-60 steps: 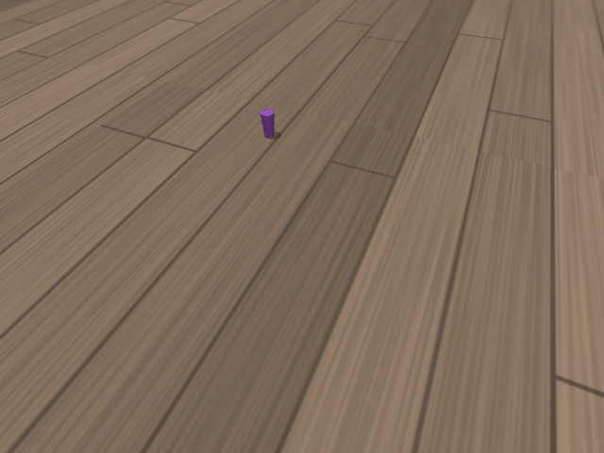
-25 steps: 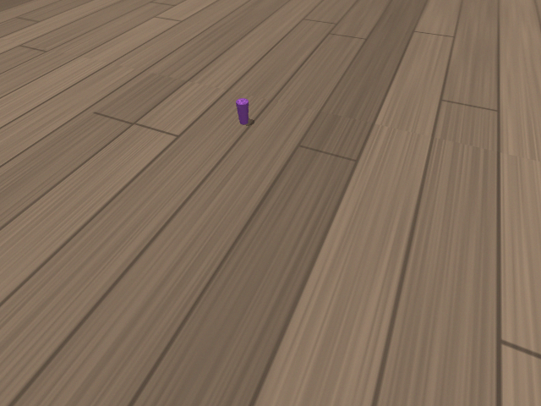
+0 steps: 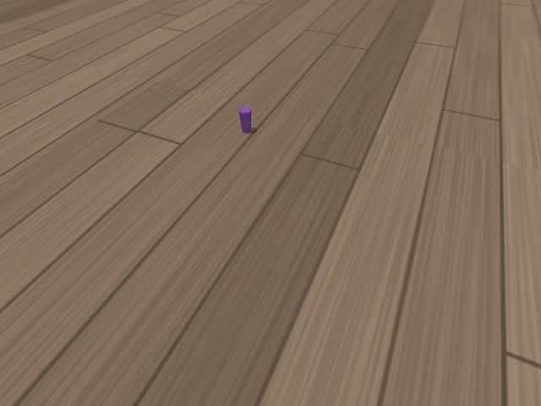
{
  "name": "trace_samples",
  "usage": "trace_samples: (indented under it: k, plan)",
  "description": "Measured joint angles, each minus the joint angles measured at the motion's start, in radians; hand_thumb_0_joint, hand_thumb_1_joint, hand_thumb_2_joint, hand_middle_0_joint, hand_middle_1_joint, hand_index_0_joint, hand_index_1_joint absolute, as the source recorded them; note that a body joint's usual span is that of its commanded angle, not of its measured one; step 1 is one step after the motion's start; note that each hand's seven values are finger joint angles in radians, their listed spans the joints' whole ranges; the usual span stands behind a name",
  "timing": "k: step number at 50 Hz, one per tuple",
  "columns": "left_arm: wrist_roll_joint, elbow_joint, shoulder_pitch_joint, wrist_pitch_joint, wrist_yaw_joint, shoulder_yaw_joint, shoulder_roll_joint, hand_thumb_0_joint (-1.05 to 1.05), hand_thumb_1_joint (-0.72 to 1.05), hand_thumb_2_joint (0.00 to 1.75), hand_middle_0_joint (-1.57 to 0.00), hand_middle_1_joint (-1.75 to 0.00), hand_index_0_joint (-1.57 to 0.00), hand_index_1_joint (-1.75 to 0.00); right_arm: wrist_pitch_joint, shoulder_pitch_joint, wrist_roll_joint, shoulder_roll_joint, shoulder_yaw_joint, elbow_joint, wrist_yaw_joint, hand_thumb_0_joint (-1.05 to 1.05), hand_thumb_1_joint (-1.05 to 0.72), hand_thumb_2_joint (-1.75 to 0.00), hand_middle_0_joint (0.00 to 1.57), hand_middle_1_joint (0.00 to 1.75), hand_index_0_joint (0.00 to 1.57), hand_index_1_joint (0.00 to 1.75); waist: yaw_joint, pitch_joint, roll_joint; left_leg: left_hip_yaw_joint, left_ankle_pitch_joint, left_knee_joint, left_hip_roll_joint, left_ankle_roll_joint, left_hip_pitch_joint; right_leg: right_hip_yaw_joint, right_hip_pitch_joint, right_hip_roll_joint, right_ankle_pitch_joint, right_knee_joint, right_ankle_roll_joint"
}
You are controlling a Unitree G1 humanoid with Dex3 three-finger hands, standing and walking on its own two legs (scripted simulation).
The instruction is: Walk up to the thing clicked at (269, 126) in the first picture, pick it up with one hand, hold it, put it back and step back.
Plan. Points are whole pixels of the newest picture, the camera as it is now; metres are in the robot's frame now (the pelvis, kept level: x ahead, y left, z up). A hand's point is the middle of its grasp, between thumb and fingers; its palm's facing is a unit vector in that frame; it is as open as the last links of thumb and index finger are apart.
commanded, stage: walk up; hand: left
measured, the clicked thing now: (245, 120) +1.91 +0.22 -0.70
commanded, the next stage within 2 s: none
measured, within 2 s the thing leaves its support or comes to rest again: neither
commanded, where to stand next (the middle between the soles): +1.57 +0.01 m, yaw +1 degrees
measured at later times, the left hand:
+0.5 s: hand (93, 367) +0.24 +0.35 -0.15, palm faces -0.04 -0.94 -0.34, open 7.3 cm
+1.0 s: hand (160, 234) +0.53 +0.30 -0.14, palm faces -0.01 -0.93 -0.36, open 7.3 cm
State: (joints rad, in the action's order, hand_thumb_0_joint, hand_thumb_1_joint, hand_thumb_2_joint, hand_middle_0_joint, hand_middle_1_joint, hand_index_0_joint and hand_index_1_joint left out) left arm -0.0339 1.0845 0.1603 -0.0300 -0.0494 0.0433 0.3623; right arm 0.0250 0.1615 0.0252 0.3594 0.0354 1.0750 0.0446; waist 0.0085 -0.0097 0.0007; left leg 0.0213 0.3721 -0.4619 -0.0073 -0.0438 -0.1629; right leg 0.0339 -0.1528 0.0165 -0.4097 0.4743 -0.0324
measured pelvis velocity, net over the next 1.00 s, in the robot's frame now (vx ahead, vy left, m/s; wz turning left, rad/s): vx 0.47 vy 0.02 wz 0.01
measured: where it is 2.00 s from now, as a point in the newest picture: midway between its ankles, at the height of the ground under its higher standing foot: (275, 240)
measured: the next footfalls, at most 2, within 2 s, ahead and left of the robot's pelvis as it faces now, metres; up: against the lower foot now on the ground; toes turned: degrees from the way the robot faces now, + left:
left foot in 0.26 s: +0.19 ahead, +0.19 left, +0.00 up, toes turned +7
right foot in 0.70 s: +0.49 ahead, -0.10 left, +0.00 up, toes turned -5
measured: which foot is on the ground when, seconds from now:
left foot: down 0.00-0.04, up 0.06-0.24, down 0.26-0.74, up 0.76-1.00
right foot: down 0.00-0.28, up 0.30-0.68, down 0.70-1.00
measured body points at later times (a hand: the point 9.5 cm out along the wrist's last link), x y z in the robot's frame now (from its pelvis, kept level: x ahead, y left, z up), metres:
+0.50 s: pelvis +0.18 +0.06 +0.00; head +0.18 +0.08 +0.45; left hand +0.24 +0.40 -0.12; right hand +0.24 -0.26 -0.10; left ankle +0.15 +0.18 -0.74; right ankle +0.25 -0.08 -0.69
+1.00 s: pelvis +0.47 +0.02 -0.01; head +0.49 +0.02 +0.44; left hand +0.53 +0.34 -0.11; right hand +0.56 -0.30 -0.12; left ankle +0.57 +0.18 -0.70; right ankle +0.45 -0.10 -0.74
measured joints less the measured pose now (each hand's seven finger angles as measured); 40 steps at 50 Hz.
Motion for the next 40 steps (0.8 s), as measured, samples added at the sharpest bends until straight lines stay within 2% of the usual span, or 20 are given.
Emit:
trace_samples:
  k: [2,4,7,10,12,14,15,17,18,20,26,30,33,35,36,37,40]
  plan:
    - [-0.005,-0.025,0.022,-0.014,-0.012,0.013,0.015,0.01,0.91,0.9,-0.2,-0.3,-0.21,-0.3,0.005,0.021,0.004,0.02,0.018,-0.018,0.012,0.01,-0.9,-0.9,0.21,0.3,0.2,0.3,0.005,0.014,-0.006,0.003,0.023,-0.068,0.002,-0.005,-0.032,0.004,-0.022,-0.002,-0.004,0.046,-0.007]
    - [-0.011,-0.041,0.042,-0.032,-0.017,0.024,0.029,0.01,0.9,0.9,-0.2,-0.3,-0.21,-0.3,0.003,0.033,0.005,0.04,0.034,-0.023,0.016,0.01,-0.9,-0.9,0.21,0.3,0.2,0.3,0.007,0.017,-0.016,-0.001,0.051,-0.164,0.012,-0.001,-0.073,0.022,-0.011,-0.002,0.072,0.043,0.002]
    - [-0.015,-0.061,0.074,-0.043,-0.017,0.033,0.042,0.0,0.91,0.9,-0.2,-0.3,-0.21,-0.3,-0.003,0.042,0.008,0.065,0.045,-0.017,0.024,0.01,-0.91,-0.9,0.21,0.3,0.2,0.3,0.023,0.01,-0.029,-0.014,0.084,-0.299,0.032,0.013,-0.154,0.048,0.056,0.003,0.056,-0.005,0.011]
    - [-0.014,-0.072,0.112,-0.039,-0.018,0.037,0.071,0.0,0.9,0.9,-0.2,-0.3,-0.21,-0.3,0.008,0.033,0.005,0.077,0.048,-0.037,0.042,0.01,-0.91,-0.9,0.21,0.3,0.2,0.3,0.042,-0.01,-0.015,-0.026,0.072,-0.26,0.059,0.025,-0.206,0.05,0.126,0.02,0.051,-0.067,0.022]
    - [-0.011,-0.072,0.13,-0.028,-0.021,0.038,0.096,0.01,0.9,0.9,-0.2,-0.3,-0.21,-0.3,0.019,0.025,0.004,0.08,0.053,-0.061,0.051,0.01,-0.91,-0.9,0.21,0.3,0.2,0.3,0.046,-0.024,0.003,-0.036,-0.013,-0.169,0.076,0.029,-0.214,0.052,0.156,0.039,0.025,-0.065,0.033]
    - [-0.003,-0.068,0.146,-0.016,-0.023,0.037,0.116,0.01,0.9,0.9,-0.2,-0.3,-0.21,-0.3,0.038,0.018,0.009,0.085,0.063,-0.089,0.049,0.01,-0.91,-0.9,0.21,0.3,0.2,0.3,0.045,-0.037,0.029,-0.07,-0.168,-0.125,0.065,0.039,-0.189,0.04,0.137,0.078,-0.041,0.05,0.026]
    - [0.001,-0.062,0.151,-0.007,-0.019,0.036,0.118,0.01,0.9,0.9,-0.2,-0.3,-0.21,-0.3,0.049,0.015,0.015,0.086,0.069,-0.105,0.042,0.01,-0.91,-0.9,0.21,0.3,0.2,0.3,0.041,-0.041,0.038,-0.086,-0.169,-0.152,0.056,0.04,-0.187,0.004,0.086,0.083,-0.078,0.188,0.011]
    - [0.005,-0.048,0.146,0.008,-0.013,0.025,0.114,0.01,0.91,0.9,-0.2,-0.3,-0.21,-0.3,0.061,0.024,0.005,0.077,0.07,-0.13,0.031,0.01,-0.91,-0.9,0.21,0.3,0.2,0.3,0.019,-0.036,0.043,-0.097,-0.116,-0.167,0.047,0.032,-0.163,-0.072,-0.035,0.037,-0.088,0.459,-0.011]
    - [0.011,-0.048,0.139,0.008,-0.013,0.018,0.114,0.01,0.91,0.9,-0.2,-0.3,-0.2,-0.3,0.061,0.033,-0.001,0.07,0.065,-0.135,0.028,0.0,-0.91,-0.9,0.21,0.3,0.2,0.3,0.013,-0.032,0.047,-0.103,-0.104,-0.147,0.043,0.026,-0.137,-0.087,-0.093,0.02,-0.059,0.548,-0.016]
    - [0.021,-0.059,0.126,-0.004,-0.019,0.009,0.112,0.01,0.91,0.9,-0.2,-0.3,-0.2,-0.3,0.059,0.058,-0.01,0.058,0.052,-0.14,0.022,0.0,-0.91,-0.9,0.21,0.3,0.2,0.3,0.007,-0.026,0.058,-0.116,-0.101,-0.086,0.035,0.021,-0.076,-0.08,-0.191,0.02,0.01,0.602,-0.012]
    - [0.016,-0.108,0.075,-0.015,-0.057,0.01,0.1,0.01,0.91,0.9,-0.2,-0.3,-0.2,-0.3,0.066,0.13,-0.015,0.041,0.027,-0.137,0.025,0.0,-0.9,-0.9,0.21,0.3,0.2,0.3,-0.016,-0.025,0.063,-0.135,-0.091,0.07,0.017,0.023,0.091,-0.028,-0.367,0.087,0.152,0.391,0.036]
    - [0.012,-0.124,0.033,-0.01,-0.073,0.012,0.089,0.01,0.91,0.9,-0.2,-0.3,-0.2,-0.3,0.068,0.17,-0.017,0.049,0.026,-0.133,0.028,0.01,-0.9,-0.9,0.21,0.3,0.2,0.3,-0.038,-0.032,0.04,-0.134,-0.048,0.122,0.02,0.044,0.185,-0.018,-0.394,0.113,0.275,0.216,0.03]
    - [0.013,-0.131,0.001,-0.011,-0.073,0.016,0.082,0.01,0.91,0.9,-0.2,-0.3,-0.21,-0.3,0.061,0.197,-0.015,0.057,0.028,-0.129,0.023,0.01,-0.9,-0.9,0.21,0.3,0.2,0.3,-0.052,-0.031,0.019,-0.13,0.017,0.112,0.036,0.074,0.24,-0.003,-0.364,0.108,0.321,0.125,0.013]
    - [0.015,-0.143,-0.015,-0.017,-0.069,0.019,0.081,0.01,0.91,0.9,-0.2,-0.3,-0.21,-0.3,0.052,0.216,-0.013,0.063,0.03,-0.126,0.016,0.01,-0.9,-0.9,0.21,0.3,0.2,0.3,-0.057,-0.024,0.004,-0.123,0.092,0.047,0.059,0.085,0.254,0.019,-0.316,0.089,0.316,0.089,0.0]
    - [0.016,-0.148,-0.028,-0.025,-0.061,0.025,0.072,0.01,0.91,0.9,-0.2,-0.3,-0.21,-0.3,0.045,0.215,-0.01,0.07,0.031,-0.12,0.011,0.01,-0.9,-0.9,0.21,0.3,0.2,0.3,-0.05,-0.031,-0.022,-0.118,0.138,-0.044,0.09,0.074,0.234,0.032,-0.308,0.065,0.315,0.113,0.007]
    - [0.014,-0.16,-0.039,-0.034,-0.052,0.03,0.062,0.01,0.91,0.9,-0.2,-0.3,-0.21,-0.3,0.036,0.205,-0.01,0.071,0.031,-0.114,0.005,0.01,-0.9,-0.9,0.21,0.3,0.2,0.3,-0.045,-0.044,-0.043,-0.098,0.144,-0.192,0.118,0.047,0.185,0.047,-0.307,0.047,0.275,0.161,0.012]
    - [0.029,-0.195,-0.037,-0.057,-0.034,0.022,0.035,0.01,0.91,0.9,-0.2,-0.3,-0.21,-0.3,0.023,0.164,-0.021,0.066,0.021,-0.108,-0.003,0.01,-0.91,-0.9,0.21,0.3,0.2,0.3,-0.025,-0.07,-0.047,-0.01,0.084,-0.62,0.077,0.016,-0.021,0.054,-0.259,0.043,0.196,0.192,0.012]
